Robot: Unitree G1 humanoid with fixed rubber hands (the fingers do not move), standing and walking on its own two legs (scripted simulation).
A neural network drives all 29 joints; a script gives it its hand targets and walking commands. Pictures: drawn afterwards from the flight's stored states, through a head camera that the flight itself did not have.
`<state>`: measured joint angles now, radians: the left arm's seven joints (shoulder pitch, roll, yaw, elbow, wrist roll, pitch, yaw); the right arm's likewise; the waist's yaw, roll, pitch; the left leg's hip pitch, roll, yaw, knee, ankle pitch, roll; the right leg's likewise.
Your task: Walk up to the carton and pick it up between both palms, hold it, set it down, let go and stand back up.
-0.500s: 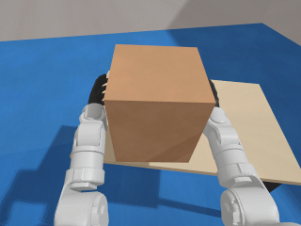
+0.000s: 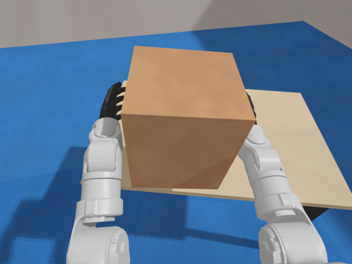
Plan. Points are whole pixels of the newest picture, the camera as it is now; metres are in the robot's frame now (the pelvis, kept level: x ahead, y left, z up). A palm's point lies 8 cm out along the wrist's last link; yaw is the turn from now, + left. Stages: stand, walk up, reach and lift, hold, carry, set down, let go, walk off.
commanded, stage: reach and lift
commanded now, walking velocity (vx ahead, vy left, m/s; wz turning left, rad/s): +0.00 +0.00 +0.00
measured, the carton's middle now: (179, 123) +0.38 -0.01 +0.13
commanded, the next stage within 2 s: hold in 0.34 s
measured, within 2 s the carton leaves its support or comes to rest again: neither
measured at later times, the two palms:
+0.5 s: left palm (103, 116) +0.36 +0.15 +0.17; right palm (245, 118) +0.36 -0.16 +0.15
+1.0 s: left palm (96, 115) +0.35 +0.15 +0.19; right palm (243, 113) +0.36 -0.15 +0.17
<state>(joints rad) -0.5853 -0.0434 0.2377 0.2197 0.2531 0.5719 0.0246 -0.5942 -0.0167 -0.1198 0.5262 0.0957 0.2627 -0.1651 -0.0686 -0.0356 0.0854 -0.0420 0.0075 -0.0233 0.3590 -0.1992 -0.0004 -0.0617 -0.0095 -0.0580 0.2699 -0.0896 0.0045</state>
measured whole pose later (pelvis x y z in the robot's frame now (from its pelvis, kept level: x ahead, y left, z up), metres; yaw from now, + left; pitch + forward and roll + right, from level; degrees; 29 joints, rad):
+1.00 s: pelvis -0.01 -0.01 +0.00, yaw +1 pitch -9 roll -1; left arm -0.59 -0.04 0.27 0.07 0.29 0.73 -0.03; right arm -0.64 -0.02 -0.08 0.45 0.14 0.38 -0.19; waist -0.07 -0.04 0.09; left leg 0.00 0.01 -0.05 0.36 -0.19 -0.01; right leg -0.01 -0.01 -0.08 0.27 -0.09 0.00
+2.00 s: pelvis -0.01 -0.01 +0.00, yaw +2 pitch -10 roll -1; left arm -0.57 -0.04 0.27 0.01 0.30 0.75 -0.05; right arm -0.60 -0.01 -0.06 0.38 0.14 0.40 -0.20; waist -0.07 -0.04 0.11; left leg 0.01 0.00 -0.04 0.35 -0.18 0.00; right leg 0.00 -0.01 -0.07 0.27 -0.09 0.00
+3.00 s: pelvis -0.01 -0.01 +0.00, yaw +2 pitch -10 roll -1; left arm -0.58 -0.03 0.26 0.02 0.30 0.74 -0.05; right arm -0.60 -0.01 -0.07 0.39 0.13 0.38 -0.20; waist -0.07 -0.04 0.11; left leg 0.00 0.00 -0.04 0.35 -0.18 -0.01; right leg -0.01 -0.01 -0.08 0.27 -0.09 0.00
